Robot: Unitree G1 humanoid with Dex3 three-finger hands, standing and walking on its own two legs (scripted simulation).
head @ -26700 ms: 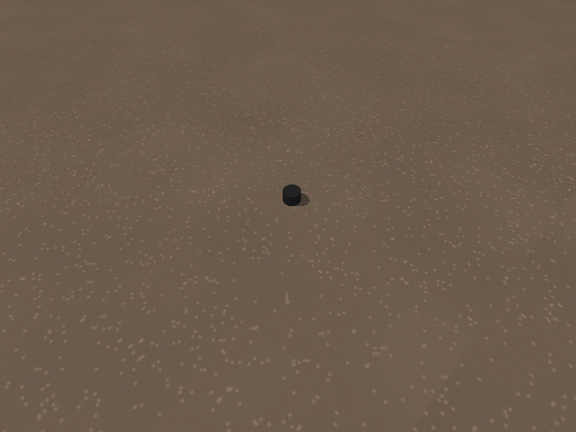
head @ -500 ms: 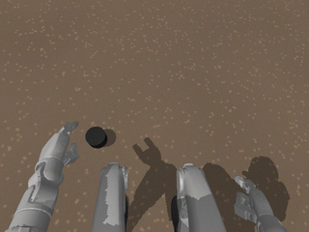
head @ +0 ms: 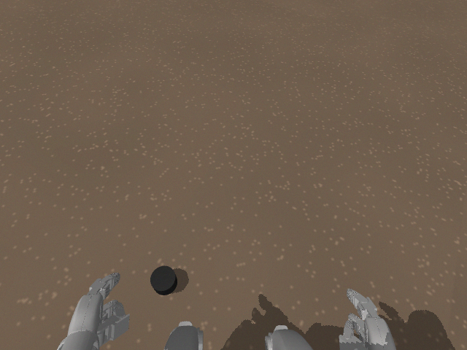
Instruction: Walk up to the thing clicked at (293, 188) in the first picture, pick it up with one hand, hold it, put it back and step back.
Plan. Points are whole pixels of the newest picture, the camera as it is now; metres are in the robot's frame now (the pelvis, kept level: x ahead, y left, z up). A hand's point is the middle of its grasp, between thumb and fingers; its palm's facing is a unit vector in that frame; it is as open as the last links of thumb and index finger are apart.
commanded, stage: home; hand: left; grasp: from above
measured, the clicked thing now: (164, 280) +0.43 +0.24 -0.64
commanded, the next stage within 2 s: none
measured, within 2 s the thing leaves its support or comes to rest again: neither
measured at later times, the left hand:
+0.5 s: hand (119, 335) +0.18 +0.18 +0.00, palm faces +0.08 -0.98 -0.19, open 7.4 cm
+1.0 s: hand (121, 336) +0.18 +0.17 +0.00, palm faces +0.06 -0.98 -0.20, open 7.4 cm
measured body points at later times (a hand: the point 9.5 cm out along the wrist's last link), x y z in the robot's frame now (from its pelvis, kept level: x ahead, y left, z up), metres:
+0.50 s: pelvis +0.02 -0.01 +0.04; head +0.04 +0.00 +0.49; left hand +0.17 +0.23 +0.01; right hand +0.20 -0.25 -0.01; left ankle +0.04 +0.12 -0.64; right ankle +0.02 -0.14 -0.64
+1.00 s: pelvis +0.02 -0.01 +0.04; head +0.03 -0.01 +0.49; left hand +0.17 +0.22 +0.01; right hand +0.18 -0.25 -0.02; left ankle +0.04 +0.12 -0.64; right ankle +0.02 -0.14 -0.64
